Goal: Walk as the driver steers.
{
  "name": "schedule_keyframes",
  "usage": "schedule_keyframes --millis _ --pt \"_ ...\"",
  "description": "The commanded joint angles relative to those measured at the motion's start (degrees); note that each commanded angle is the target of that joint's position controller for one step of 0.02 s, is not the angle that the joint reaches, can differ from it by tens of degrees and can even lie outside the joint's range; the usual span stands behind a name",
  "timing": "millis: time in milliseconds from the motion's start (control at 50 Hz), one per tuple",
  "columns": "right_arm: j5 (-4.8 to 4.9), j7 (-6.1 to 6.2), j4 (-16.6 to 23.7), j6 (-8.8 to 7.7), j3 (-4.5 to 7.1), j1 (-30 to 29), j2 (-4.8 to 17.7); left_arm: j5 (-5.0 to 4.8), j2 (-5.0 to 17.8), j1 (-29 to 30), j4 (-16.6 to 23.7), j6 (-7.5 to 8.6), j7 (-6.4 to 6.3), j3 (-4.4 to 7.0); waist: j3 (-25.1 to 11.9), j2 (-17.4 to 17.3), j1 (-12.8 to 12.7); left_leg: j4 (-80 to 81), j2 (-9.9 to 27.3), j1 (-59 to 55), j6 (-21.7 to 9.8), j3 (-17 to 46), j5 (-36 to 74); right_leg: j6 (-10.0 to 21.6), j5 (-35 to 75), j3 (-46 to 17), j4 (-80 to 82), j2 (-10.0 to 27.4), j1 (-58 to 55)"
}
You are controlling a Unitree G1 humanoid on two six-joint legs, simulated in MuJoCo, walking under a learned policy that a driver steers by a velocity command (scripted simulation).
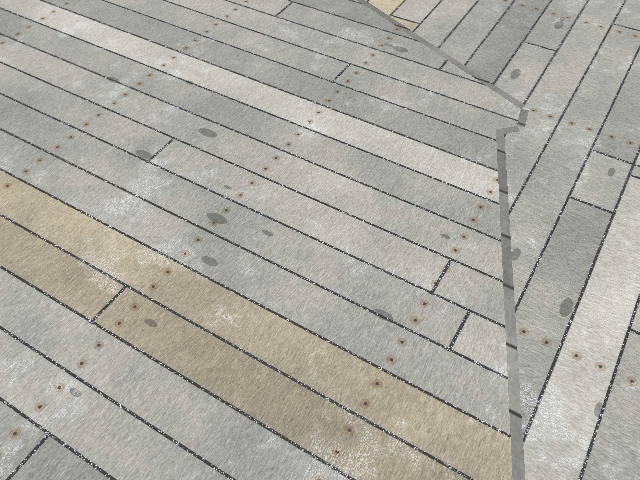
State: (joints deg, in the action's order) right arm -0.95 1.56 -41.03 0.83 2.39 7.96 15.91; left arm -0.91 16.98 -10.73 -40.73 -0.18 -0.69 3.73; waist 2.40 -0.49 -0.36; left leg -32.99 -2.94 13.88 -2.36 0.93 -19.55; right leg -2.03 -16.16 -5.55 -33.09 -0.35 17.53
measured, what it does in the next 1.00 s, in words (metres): steps on the spot: right foot, then left foot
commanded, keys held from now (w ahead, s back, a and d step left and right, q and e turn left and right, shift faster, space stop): e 0.48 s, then no key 0.04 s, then q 0.16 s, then w+q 0.32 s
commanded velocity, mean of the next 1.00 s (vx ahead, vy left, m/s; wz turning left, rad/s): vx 0.07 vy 0.00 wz -0.19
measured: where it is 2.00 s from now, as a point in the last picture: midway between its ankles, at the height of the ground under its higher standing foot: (381, 433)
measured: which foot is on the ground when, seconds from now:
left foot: down 0.00-0.36, up 0.38-0.76, down 0.78-1.00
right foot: down 0.00-0.06, up 0.08-0.34, down 0.36-0.82, up 0.84-1.00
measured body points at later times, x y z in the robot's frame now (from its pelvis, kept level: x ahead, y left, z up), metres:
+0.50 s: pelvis -0.01 -0.06 +0.01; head +0.03 -0.09 +0.45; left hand +0.23 +0.16 -0.07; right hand +0.05 -0.38 -0.10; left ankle -0.02 +0.09 -0.65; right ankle -0.02 -0.15 -0.73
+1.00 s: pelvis +0.05 -0.07 +0.01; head +0.07 -0.05 +0.46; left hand +0.29 +0.15 -0.07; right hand +0.01 -0.34 -0.10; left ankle +0.02 +0.07 -0.73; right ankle +0.05 -0.20 -0.69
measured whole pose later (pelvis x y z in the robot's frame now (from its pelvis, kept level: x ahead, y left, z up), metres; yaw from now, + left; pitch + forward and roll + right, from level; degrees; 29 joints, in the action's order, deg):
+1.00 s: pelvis +0.05 -0.07 +0.01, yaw -10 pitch +1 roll -1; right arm 1.3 0.9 -44.3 -1.9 2.7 24.4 14.5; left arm -0.7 17.3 -8.5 -37.6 5.2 1.7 3.7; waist 0.4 1.1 3.2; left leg -24.1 -0.1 8.1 -0.1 7.0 -17.4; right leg 0.7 -22.1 -1.0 -45.4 -1.6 25.3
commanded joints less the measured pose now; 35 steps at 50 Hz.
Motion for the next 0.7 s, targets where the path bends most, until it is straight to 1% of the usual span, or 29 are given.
schedule_keyframes --millis 20,40,60,80,100,120,140,160,180,220,240,280,300,320,340,360,380,400,420,440,460,480,520,560,620,640,660,680,700 --pt "0.22 0.12 3.9 -0.24 2.82 2.7 6.0 -0.22 8.6 3.3 6.0 0.29 -0.60 2.25 -6.8 7.0 2.1 1.3 2.7 -3.4 -0.8 1.7 8.6 7.8 18.6 -12.1 4.0 7.1 0.7" --pt "0.18 -0.05 3.8 -0.23 3.29 3.5 6.9 -0.34 8.0 3.9 6.9 -0.02 -0.66 2.13 -6.5 3.2 2.0 4.3 5.3 -4.9 -2.3 4.0 10.7 6.0 15.6 -9.2 0.4 4.6 3.6" --pt "0.15 -0.15 3.9 -0.20 3.78 4.0 8.3 -0.38 7.4 3.9 7.6 -0.36 -0.64 1.98 -5.3 -2.2 1.9 7.9 10.2 -6.7 -5.1 8.9 15.1 3.5 10.3 -4.6 -4.9 1.0 8.3" --pt "-0.10 -0.21 3.9 -0.33 4.20 4.5 9.9 0.00 6.7 2.8 8.1 -0.63 -0.48 1.85 -4.9 -8.5 1.5 11.3 18.3 -8.2 -9.9 15.9 22.8 1.3 0.3 0.3 -11.4 -1.6 12.2" --pt "-0.34 0.06 4.8 -0.80 3.83 3.5 9.1 0.35 7.1 2.8 8.5 -0.85 -0.25 2.17 -5.3 -11.1 1.7 12.5 25.7 -8.8 -15.2 21.4 31.8 0.2 -18.1 1.5 -23.2 -0.4 15.8" --pt "-0.33 0.21 5.4 -1.27 3.45 3.5 8.6 0.08 8.5 3.0 8.6 -1.05 0.03 2.94 -4.5 -6.2 1.9 12.6 27.9 -8.8 -17.5 22.0 37.6 -0.5 -21.3 0.0 -32.5 0.8 18.3" --pt "0.03 0.34 5.7 -1.53 3.48 1.6 8.7 -0.40 7.9 2.5 8.4 -1.46 0.21 3.05 -3.8 -2.7 0.5 11.9 26.2 -9.1 -15.8 17.9 37.3 -0.8 -19.2 -0.7 -33.5 2.4 19.4" --pt "0.66 0.34 5.6 -1.61 3.83 0.1 9.6 -0.50 6.4 2.6 8.4 -1.81 0.36 2.51 -2.5 -2.7 0.1 11.9 23.5 -9.4 -13.3 13.2 36.1 -1.2 -15.7 0.0 -29.7 3.5 20.0" --pt "0.77 0.52 5.3 -1.54 4.17 0.5 10.5 -0.41 5.4 4.2 8.9 -1.94 0.40 2.05 -2.5 -4.1 1.3 12.0 21.9 -10.3 -12.1 10.1 36.8 -1.7 -12.5 1.6 -27.0 3.8 19.6" --pt "0.70 0.67 4.7 -0.64 4.51 1.0 11.3 -0.55 3.8 5.0 9.9 -1.96 1.23 1.22 -4.2 -6.4 2.0 11.1 19.2 -9.9 -11.0 4.2 38.8 -2.2 -9.7 5.1 -20.8 3.2 14.1" --pt "0.80 0.63 4.7 -0.32 4.62 1.0 11.5 -0.76 3.8 5.2 10.3 -2.01 1.65 1.12 -5.1 -7.3 2.4 10.8 18.7 -9.7 -10.4 2.1 38.9 -1.9 -8.7 6.5 -17.0 2.8 11.0" --pt "1.46 0.32 4.1 -0.11 4.88 1.9 12.1 -1.02 4.7 5.1 10.9 -2.36 2.21 1.49 -6.3 -8.7 2.8 9.4 19.1 -10.4 -9.5 0.3 37.8 -1.2 -6.9 8.7 -10.4 1.4 7.1" --pt "2.00 0.06 3.9 -0.20 5.00 2.0 12.5 -0.96 5.2 4.5 11.1 -2.65 2.38 1.79 -6.5 -8.9 2.3 8.2 19.5 -10.4 -8.8 -0.2 36.6 -0.4 -4.7 9.6 -6.5 0.8 5.0" --pt "2.66 -0.17 3.8 -0.39 5.01 1.4 12.6 -0.79 5.5 2.9 10.8 -2.95 2.45 2.13 -6.8 -8.7 1.1 5.9 19.3 -9.4 -7.4 -1.5 35.0 0.7 -0.6 10.8 -1.0 -0.1 1.5" --pt "3.17 -0.40 3.5 -0.75 4.81 1.6 11.8 -0.56 6.2 0.4 10.1 -3.16 2.19 2.75 -7.5 -7.8 -0.4 1.8 18.1 -6.8 -5.1 -3.7 32.4 2.4 4.6 11.4 5.3 -1.6 -4.3" --pt "2.59 -0.75 2.5 -1.34 4.32 4.6 9.9 -0.34 9.2 -2.7 9.9 -3.17 1.45 3.98 -9.0 -2.4 -1.4 -7.0 15.0 -0.2 -0.8 -7.7 25.7 5.1 15.5 6.4 9.9 -0.1 -13.9" --pt "-1.09 -0.86 5.1 -1.57 2.70 3.6 5.5 0.16 16.7 -5.3 11.1 -2.80 0.27 5.50 -10.2 15.1 -0.7 -25.8 7.9 18.8 5.1 -10.2 -11.8 12.6 43.8 -16.5 9.0 16.3 -26.0" --pt "-0.67 -0.57 6.7 -1.66 2.87 -0.3 7.0 2.26 16.3 -5.4 11.7 -1.23 1.05 4.64 -14.9 13.7 -3.4 -36.7 2.8 24.2 6.8 0.1 -22.9 24.7 45.2 -27.7 10.8 25.2 -21.5" --pt "0.85 -0.31 6.7 -1.27 3.58 -2.2 9.3 2.13 13.8 -3.9 11.4 0.02 1.56 3.93 -12.2 7.6 -3.6 -40.1 4.3 24.8 6.7 3.3 -19.9 23.8 38.7 -23.1 12.2 22.1 -19.0" --pt "1.23 -0.01 6.5 -1.00 3.67 -2.3 9.4 1.25 12.0 -1.3 10.7 0.62 1.32 3.42 -8.5 6.6 -1.7 -38.6 5.3 25.2 6.2 3.6 -14.7 20.1 33.3 -18.0 12.2 18.2 -16.0" --pt "0.62 0.58 5.4 -0.79 3.86 -1.6 9.4 0.40 10.7 0.9 10.8 0.56 0.92 3.08 -7.1 4.3 -0.6 -35.7 5.9 24.6 6.2 4.0 -10.5 17.2 28.6 -15.6 12.4 15.3 -14.1" --pt "0.20 0.89 5.2 -0.57 4.12 -0.8 10.0 -0.12 10.3 3.0 10.9 0.26 0.54 2.76 -6.4 5.1 0.7 -33.2 5.7 22.1 6.5 4.0 -7.4 16.0 27.6 -13.9 12.8 13.5 -11.0" --pt "0.44 0.52 4.0 -0.47 3.74 1.3 8.4 0.60 9.5 3.7 10.9 0.02 -0.10 2.23 -8.1 6.4 1.6 -31.7 4.3 18.0 7.3 2.8 -3.7 15.8 29.6 -11.5 13.1 12.1 -9.6" --pt "0.96 0.37 2.9 -0.22 3.06 2.4 6.9 1.09 7.6 3.8 10.3 0.11 -0.49 1.48 -9.5 6.6 1.4 -25.9 4.7 15.1 7.9 2.1 -2.0 15.5 28.8 -9.0 13.1 11.5 -10.0" --pt "0.96 -0.14 2.8 0.09 1.69 0.8 4.1 1.76 5.0 3.9 8.7 0.23 -0.55 0.28 -8.9 8.2 0.1 -14.4 6.4 7.5 7.6 1.6 -0.4 14.5 20.0 -6.4 13.7 10.2 -6.7" --pt "1.04 -0.41 2.9 0.10 1.52 0.3 4.1 2.16 4.6 3.4 7.9 0.32 -0.34 0.00 -8.1 8.9 -0.5 -11.3 6.5 5.2 7.4 1.2 -0.5 14.6 15.9 -6.5 14.4 10.3 -5.4" --pt "1.26 -0.61 3.0 0.10 1.59 0.0 4.7 2.51 4.8 3.0 7.2 0.38 -0.05 -0.09 -7.0 9.3 -1.0 -9.0 6.3 3.5 7.1 0.7 -0.7 14.7 11.8 -7.0 15.0 10.6 -4.3" --pt "1.50 -0.73 3.1 0.06 1.75 0.0 5.4 2.65 5.3 3.0 6.7 0.43 0.21 -0.08 -5.8 9.2 -1.1 -6.6 6.0 2.3 6.6 0.4 -0.5 14.7 8.0 -7.6 15.2 10.9 -3.2" --pt "1.61 -0.79 2.9 -0.03 1.73 0.7 5.7 2.49 6.0 3.1 6.3 0.43 0.36 0.00 -5.4 8.7 -0.7 -3.3 5.3 0.6 5.8 -0.6 0.9 14.2 -1.1 -8.1 16.1 10.7 -2.3"
Velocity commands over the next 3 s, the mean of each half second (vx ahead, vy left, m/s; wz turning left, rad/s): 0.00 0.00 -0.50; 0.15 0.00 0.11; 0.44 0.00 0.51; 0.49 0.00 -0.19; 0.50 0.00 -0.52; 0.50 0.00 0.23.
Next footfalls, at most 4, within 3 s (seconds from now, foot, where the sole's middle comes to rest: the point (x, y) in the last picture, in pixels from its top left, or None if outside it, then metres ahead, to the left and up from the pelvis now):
0.36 right None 0.02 -0.16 -0.77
0.78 left None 0.06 0.06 -0.77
1.14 right None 0.18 -0.23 -0.77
1.62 left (316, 471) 0.49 0.05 -0.77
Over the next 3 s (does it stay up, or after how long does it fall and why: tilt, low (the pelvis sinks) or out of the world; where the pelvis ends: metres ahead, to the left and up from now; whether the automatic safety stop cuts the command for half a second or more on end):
stays up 1.08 -0.13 0.02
